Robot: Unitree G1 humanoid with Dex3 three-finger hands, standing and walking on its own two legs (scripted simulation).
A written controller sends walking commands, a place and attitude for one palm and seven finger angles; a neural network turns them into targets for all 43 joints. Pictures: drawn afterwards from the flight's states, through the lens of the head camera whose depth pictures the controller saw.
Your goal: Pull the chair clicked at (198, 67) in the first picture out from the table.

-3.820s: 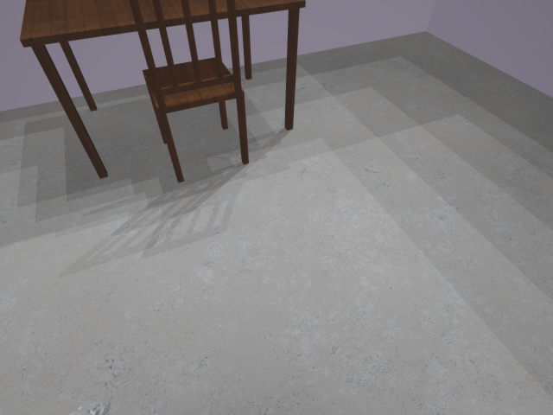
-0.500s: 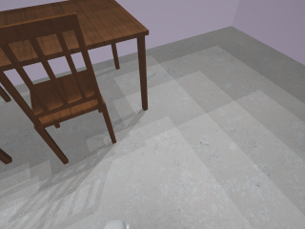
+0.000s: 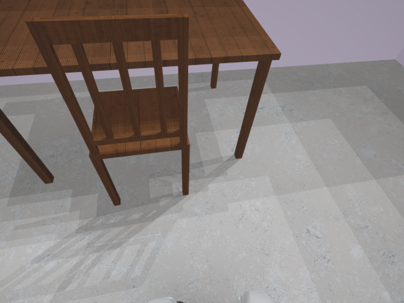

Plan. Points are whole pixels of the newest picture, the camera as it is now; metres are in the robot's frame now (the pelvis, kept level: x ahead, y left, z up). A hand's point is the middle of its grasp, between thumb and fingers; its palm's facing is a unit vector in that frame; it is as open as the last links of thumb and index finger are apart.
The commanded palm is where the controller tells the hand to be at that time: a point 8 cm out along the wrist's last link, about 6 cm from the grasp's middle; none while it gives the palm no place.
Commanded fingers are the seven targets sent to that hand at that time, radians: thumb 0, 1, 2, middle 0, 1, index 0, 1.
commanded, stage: turn to face it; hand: left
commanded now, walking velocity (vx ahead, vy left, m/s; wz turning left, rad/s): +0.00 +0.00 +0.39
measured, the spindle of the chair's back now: (129, 96) +0.69 +0.29 -0.05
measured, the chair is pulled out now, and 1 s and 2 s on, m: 0.00 0.00 0.00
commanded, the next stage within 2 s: take the last steps up to it in 0.34 s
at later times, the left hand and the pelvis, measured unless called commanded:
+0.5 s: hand out of the picture +0.06 +0.14 -0.15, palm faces +0.21 -0.94 -0.25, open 7.3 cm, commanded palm none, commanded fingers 0.00 0.90 0.90 -0.20 -0.30 -0.20 -0.30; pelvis +0.03 -0.06 +0.01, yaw +12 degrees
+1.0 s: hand out of the picture +0.06 +0.21 -0.16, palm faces +0.30 -0.93 -0.20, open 7.4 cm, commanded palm none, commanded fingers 0.00 0.90 0.90 -0.20 -0.30 -0.20 -0.30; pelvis +0.09 +0.02 +0.01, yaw +16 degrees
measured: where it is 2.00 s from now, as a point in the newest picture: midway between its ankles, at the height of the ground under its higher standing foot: (187, 287)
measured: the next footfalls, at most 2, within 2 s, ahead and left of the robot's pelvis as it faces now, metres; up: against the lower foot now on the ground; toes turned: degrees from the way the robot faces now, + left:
right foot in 0.26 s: +0.09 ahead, -0.15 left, +0.00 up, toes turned +3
left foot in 0.70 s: +0.02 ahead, +0.10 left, +0.00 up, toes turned +20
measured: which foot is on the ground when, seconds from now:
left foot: down 0.00-0.26, up 0.28-0.68, down 0.70-1.00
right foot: up 0.00-0.24, down 0.26-0.70, up 0.72-1.00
